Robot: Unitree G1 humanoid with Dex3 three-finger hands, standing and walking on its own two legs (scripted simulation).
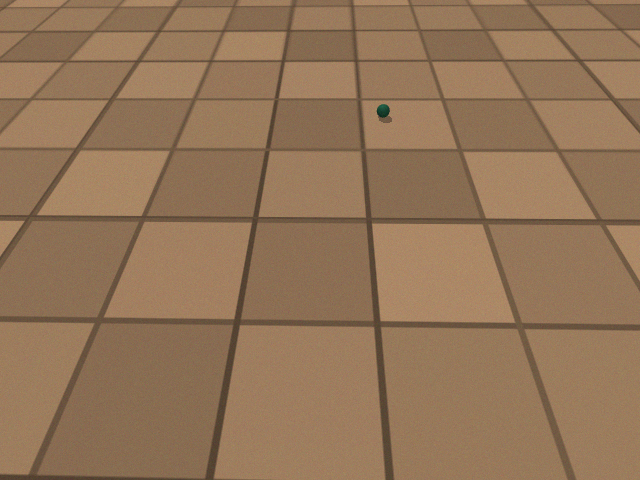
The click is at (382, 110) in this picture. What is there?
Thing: free ball
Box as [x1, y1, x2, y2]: [377, 104, 389, 117]
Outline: 385,104 382,104 377,108 377,113 379,116 383,117 388,114 389,109
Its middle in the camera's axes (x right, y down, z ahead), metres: +0.36 -0.76 +2.23
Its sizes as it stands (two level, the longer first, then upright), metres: 0.072 0.072 0.072
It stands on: the floor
